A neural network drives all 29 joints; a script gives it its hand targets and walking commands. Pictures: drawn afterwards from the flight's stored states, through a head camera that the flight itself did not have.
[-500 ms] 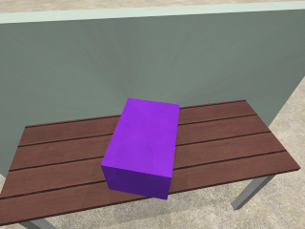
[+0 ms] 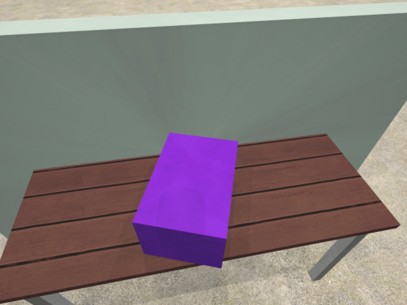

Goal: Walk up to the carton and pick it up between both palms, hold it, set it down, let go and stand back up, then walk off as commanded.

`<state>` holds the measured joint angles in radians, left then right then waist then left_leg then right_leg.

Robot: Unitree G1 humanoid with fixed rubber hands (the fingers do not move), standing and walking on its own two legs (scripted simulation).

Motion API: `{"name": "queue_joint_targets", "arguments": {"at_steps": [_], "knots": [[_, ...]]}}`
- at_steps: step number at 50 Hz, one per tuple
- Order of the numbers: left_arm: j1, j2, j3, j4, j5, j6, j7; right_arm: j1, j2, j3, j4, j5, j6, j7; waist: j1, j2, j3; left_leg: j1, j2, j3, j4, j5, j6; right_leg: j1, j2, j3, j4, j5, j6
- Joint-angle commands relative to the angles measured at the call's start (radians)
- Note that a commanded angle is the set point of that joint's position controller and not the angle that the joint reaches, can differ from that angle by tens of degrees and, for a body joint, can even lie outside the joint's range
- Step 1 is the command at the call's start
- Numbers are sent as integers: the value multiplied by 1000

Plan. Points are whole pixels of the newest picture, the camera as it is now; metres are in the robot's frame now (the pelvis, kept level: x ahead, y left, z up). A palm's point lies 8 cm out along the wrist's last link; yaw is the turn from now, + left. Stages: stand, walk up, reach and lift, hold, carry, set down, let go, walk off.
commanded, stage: stand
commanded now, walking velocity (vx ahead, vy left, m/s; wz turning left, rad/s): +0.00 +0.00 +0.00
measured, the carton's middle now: (193, 194) +0.46 +0.05 -0.12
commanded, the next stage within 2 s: none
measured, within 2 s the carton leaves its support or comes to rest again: neither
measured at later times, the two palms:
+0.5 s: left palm out of the picture +0.08 +0.27 -0.12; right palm out of the picture +0.08 -0.29 -0.11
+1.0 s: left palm out of the picture +0.08 +0.27 -0.12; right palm out of the picture +0.08 -0.29 -0.11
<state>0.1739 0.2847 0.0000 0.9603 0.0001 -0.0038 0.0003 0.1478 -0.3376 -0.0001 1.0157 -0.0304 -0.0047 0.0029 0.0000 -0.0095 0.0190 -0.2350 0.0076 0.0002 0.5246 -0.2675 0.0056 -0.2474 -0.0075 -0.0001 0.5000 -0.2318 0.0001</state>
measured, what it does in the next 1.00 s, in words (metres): stands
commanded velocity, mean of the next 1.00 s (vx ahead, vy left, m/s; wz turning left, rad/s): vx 0.00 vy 0.00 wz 0.00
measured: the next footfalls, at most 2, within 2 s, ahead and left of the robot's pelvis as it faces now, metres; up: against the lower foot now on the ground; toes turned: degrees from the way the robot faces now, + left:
none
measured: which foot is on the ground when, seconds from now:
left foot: down 0.00-1.00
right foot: down 0.00-1.00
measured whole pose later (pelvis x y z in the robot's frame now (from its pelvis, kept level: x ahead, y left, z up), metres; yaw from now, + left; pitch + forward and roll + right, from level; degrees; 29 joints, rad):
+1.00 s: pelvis +0.00 +0.00 +0.00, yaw +0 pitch -1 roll -1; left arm 0.17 0.29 0.00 0.99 0.00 0.00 0.00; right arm 0.14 -0.34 0.00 1.04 -0.03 0.00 0.00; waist 0.00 -0.01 0.02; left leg -0.21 0.01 0.00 0.49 -0.26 0.00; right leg -0.22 -0.01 0.00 0.46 -0.22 0.00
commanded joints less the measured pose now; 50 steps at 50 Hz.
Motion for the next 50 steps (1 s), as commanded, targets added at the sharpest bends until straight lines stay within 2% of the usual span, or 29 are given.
{"name": "queue_joint_targets", "arguments": {"at_steps": [1,6,8,9,10,12,13,17,18,19,21,22,23,24,27,29,30,31,33,35,36,37,38,39,43,44,45,48,50], "knots": [[-64,233,53,6,17,-37,8,-70,-206,-43,-18,20,-39,-10,11,-15,-6,42,111,-111,-189,129,29,61,-103,95,-165,72,-40],[-89,235,51,12,19,-40,14,-51,-197,-44,-15,19,-41,-10,-7,-45,7,48,104,-104,-203,150,29,55,-110,98,-168,82,-37],[-62,240,53,17,13,-40,7,-69,-207,-43,-11,16,-45,-8,19,-10,18,26,108,-123,-213,106,27,63,-102,94,-167,60,-29],[-65,238,50,23,12,-36,7,-65,-201,-42,-15,19,-43,-6,6,19,2,38,110,-116,-202,104,29,58,-107,106,-177,57,-32],[-60,253,52,25,17,-34,8,-46,-204,-45,-5,23,-40,-11,1,-22,37,23,112,-124,-211,101,29,51,-105,96,-180,47,-31],[-67,258,54,25,18,-41,12,-57,-197,-40,-11,22,-40,-8,-2,7,-11,50,119,-121,-222,121,30,73,-109,99,-158,85,-33],[-81,252,54,19,12,-40,11,-62,-210,-38,-5,20,-38,-11,10,-6,12,25,120,-121,-210,130,29,62,-105,107,-167,71,-28],[-70,246,53,25,19,-37,4,-64,-204,-41,-10,19,-39,-8,3,-27,24,24,111,-122,-203,50,29,38,-102,113,-187,7,-33],[-81,256,57,28,17,-40,3,-54,-216,-41,-2,17,-35,-6,-2,11,49,23,102,-111,-220,36,21,26,-103,119,-196,-11,-33],[-68,265,59,32,20,-39,5,-36,-227,-51,5,20,-32,-7,3,-23,34,21,99,-113,-222,20,26,44,-97,112,-184,-23,-29],[-56,242,54,31,15,-38,3,-58,-212,-46,-7,16,-36,-6,15,-32,34,16,110,-118,-216,39,32,42,-107,112,-187,1,-31],[-58,259,58,28,19,-35,4,-39,-220,-44,-4,23,-38,-7,7,-16,34,25,104,-114,-224,45,25,50,-102,107,-178,29,-35],[-63,231,48,30,16,-35,2,-60,-214,-41,-7,24,-42,-10,21,7,25,8,116,-125,-215,81,32,72,-104,104,-172,64,-34],[-62,229,51,28,15,-39,4,-50,-198,-33,-5,21,-42,-7,7,-5,7,39,113,-122,-215,129,29,77,-103,99,-167,89,-35],[-73,227,47,30,13,-36,6,-58,-222,-46,-11,27,-41,-11,2,-9,7,38,112,-118,-212,159,28,89,-109,94,-163,152,-31],[-63,244,55,27,15,-37,13,-56,-215,-44,-3,21,-40,-11,18,14,-23,71,111,-111,-206,214,25,96,-110,96,-160,141,-34],[-81,252,55,30,13,-35,13,-71,-208,-42,-3,24,-43,-12,4,-12,-36,90,118,-116,-207,216,22,86,-101,88,-154,140,-33],[-71,250,58,25,15,-35,9,-66,-226,-48,3,22,-42,-11,21,-19,-19,84,108,-103,-199,221,18,80,-98,90,-163,141,-32],[-70,264,55,38,12,-37,8,-33,-203,-35,5,20,-44,-8,0,-16,-5,63,118,-109,-209,175,16,80,-106,101,-160,128,-29],[-47,253,59,39,14,-34,12,-71,-207,-39,-7,20,-37,-9,21,-4,3,61,119,-115,-217,173,23,73,-108,92,-157,119,-34],[-77,259,57,35,17,-35,14,-54,-204,-41,-3,22,-37,-7,5,-21,13,52,114,-108,-216,144,21,73,-109,107,-172,98,-33],[-65,241,52,28,14,-35,11,-50,-203,-42,1,16,-35,-9,2,7,13,58,112,-107,-214,138,23,69,-108,101,-172,101,-28],[-59,245,51,39,16,-31,10,-48,-212,-42,-2,16,-39,-13,4,-15,30,42,120,-115,-220,111,29,73,-111,101,-180,82,-32],[-80,250,54,34,17,-36,11,-48,-218,-42,3,21,-35,-13,-2,6,31,34,118,-121,-232,96,26,67,-113,108,-182,60,-33],[-68,237,48,32,11,-38,10,-47,-199,-35,-7,27,-38,-4,6,-48,37,43,117,-116,-221,144,25,56,-108,98,-188,65,-31],[-72,223,46,36,14,-38,10,-71,-210,-46,-10,17,-41,-7,5,0,9,62,117,-114,-217,113,26,65,-116,108,-196,68,-29],[-74,253,56,33,16,-37,11,-79,-217,-51,-4,17,-35,-9,16,-3,20,51,112,-111,-224,116,24,54,-109,104,-189,65,-28],[-83,239,54,32,16,-35,7,-80,-206,-40,-6,24,-44,-8,12,-36,-19,72,118,-114,-220,174,23,86,-113,95,-163,101,-38],[-69,246,56,32,10,-33,10,-59,-197,-41,-6,21,-39,-8,8,11,13,69,115,-112,-222,161,23,70,-109,101,-172,90,-31]]}}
